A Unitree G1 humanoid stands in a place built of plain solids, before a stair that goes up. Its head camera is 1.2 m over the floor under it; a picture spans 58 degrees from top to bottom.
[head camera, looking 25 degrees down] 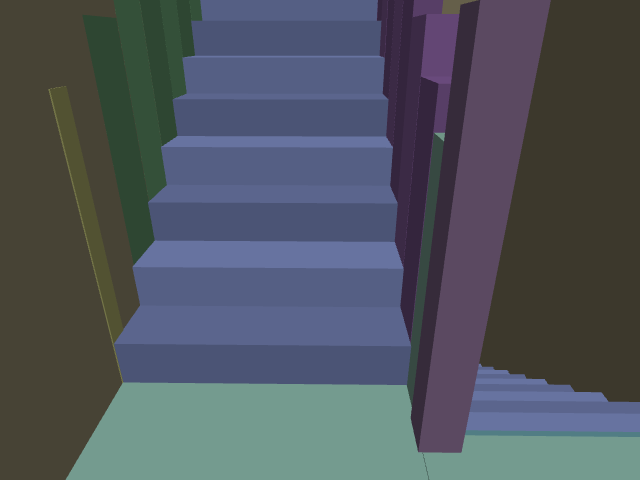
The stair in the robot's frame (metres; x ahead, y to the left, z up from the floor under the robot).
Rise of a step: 0.18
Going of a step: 0.25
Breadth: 1.09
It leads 1 degrees to the right of straight ahead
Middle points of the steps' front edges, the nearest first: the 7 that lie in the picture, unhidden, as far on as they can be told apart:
1.27 0.21 0.19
1.52 0.21 0.37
1.77 0.21 0.55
2.02 0.20 0.74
2.27 0.20 0.92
2.52 0.20 1.11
2.77 0.19 1.29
